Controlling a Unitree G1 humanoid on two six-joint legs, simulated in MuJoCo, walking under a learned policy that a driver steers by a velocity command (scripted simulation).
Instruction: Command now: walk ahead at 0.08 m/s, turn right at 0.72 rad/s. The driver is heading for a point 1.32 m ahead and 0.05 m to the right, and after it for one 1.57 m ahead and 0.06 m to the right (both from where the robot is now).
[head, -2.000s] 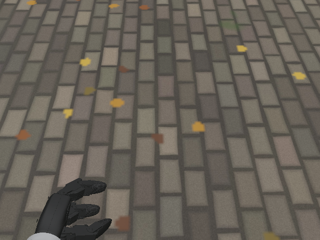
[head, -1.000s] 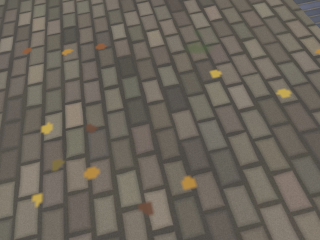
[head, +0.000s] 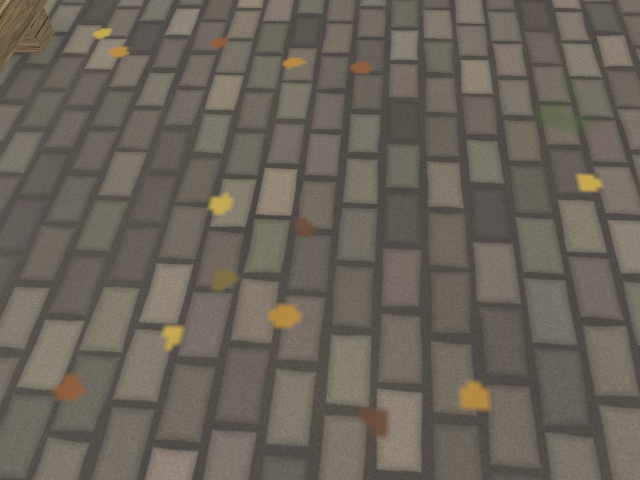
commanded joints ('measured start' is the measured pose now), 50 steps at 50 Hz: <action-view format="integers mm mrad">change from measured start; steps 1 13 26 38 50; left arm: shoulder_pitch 150 229 200 -236 231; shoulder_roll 278 177 155 53 243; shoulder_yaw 82 36 0 -88 18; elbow -61 -29 31 -160 -35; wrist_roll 6 60 70 98 97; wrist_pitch -23 -47 -97 -90 -100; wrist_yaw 22 9 39 -19 46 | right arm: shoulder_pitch -46 -75 440 347 385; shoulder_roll -67 -69 -241 -169 -104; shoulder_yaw -29 -16 -56 -32 9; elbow -118 -48 54 92 83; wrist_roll -51 -94 -38 -8 0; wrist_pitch -36 -79 -89 -132 -142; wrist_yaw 4 90 62 54 42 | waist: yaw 4 40 -228 -61 82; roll -320 -205 -4 2 -324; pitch -216 -6 -279 106 -428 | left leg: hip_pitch -323 -417 445 -62 -472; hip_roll -20 -21 -1 27 -92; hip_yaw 11 -52 -145 -474 -209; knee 466 187 -30 -498 815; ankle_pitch -120 232 -102 152 -34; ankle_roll -44 -102 191 273 101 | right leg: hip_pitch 390 160 -9 -382 700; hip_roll -275 -59 -110 -56 -412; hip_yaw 533 431 60 51 934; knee -196 -426 370 229 -314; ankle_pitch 624 -119 889 194 -496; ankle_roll -235 -212 -96 56 -197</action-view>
